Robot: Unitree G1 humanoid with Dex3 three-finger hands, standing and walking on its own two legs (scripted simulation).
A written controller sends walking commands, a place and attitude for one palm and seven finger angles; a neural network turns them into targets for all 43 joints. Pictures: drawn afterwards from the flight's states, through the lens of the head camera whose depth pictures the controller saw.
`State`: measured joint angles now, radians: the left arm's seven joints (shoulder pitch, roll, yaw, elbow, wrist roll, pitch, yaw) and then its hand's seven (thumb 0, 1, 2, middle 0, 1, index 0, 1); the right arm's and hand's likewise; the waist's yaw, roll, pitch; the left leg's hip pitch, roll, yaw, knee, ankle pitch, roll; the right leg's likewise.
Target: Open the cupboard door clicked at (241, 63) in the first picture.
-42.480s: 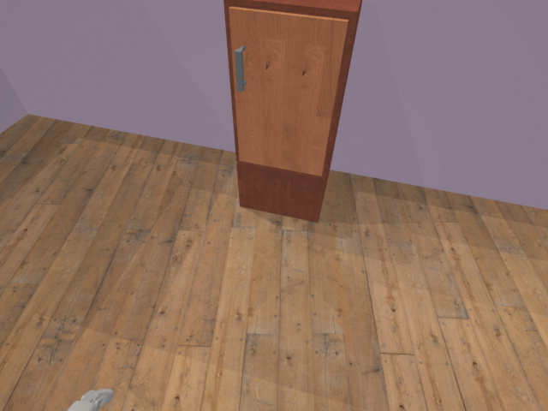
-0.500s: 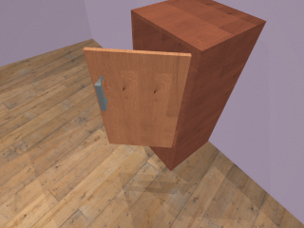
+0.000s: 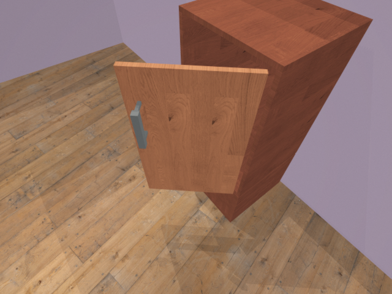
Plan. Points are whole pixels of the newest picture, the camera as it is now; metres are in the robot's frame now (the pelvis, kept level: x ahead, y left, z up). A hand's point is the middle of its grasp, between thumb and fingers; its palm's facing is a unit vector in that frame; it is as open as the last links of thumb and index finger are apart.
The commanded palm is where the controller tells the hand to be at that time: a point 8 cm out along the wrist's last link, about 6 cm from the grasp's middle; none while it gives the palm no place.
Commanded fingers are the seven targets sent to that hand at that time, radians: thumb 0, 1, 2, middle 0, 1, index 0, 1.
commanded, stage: come to a stop and stand still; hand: left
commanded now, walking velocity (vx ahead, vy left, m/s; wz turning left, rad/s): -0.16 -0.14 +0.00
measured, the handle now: (140, 125) +0.53 +0.18 -0.01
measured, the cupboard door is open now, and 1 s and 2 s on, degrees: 48 48 48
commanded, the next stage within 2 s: look again from close up in 0.70 s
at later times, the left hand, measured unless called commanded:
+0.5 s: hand out of the picture +0.08 +0.17 -0.15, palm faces -0.03 -0.97 -0.23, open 7.4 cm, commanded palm none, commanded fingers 0.00 0.90 0.90 -0.20 -0.30 -0.20 -0.30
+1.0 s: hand out of the picture -0.03 +0.16 -0.16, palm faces +0.01 -0.97 -0.23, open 7.4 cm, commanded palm none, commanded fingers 0.00 0.90 0.90 -0.20 -0.30 -0.20 -0.30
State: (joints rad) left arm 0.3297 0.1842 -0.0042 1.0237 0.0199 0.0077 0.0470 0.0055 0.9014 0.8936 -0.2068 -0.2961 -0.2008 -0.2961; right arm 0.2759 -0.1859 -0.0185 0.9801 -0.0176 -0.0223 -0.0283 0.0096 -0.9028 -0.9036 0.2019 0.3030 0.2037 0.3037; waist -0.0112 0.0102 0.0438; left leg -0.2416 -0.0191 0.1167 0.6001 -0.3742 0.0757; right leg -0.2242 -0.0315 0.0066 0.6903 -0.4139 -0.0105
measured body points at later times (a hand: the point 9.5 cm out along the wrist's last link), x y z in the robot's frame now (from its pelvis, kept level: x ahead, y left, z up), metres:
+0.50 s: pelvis -0.03 -0.01 +0.00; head -0.03 -0.01 +0.45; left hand +0.08 +0.22 -0.13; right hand +0.00 -0.28 -0.14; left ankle -0.03 +0.07 -0.73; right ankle +0.06 -0.12 -0.73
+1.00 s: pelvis -0.02 -0.03 +0.01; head -0.03 -0.03 +0.46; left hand -0.03 +0.21 -0.14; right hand -0.02 -0.26 -0.15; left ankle -0.03 +0.07 -0.73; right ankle +0.06 -0.12 -0.73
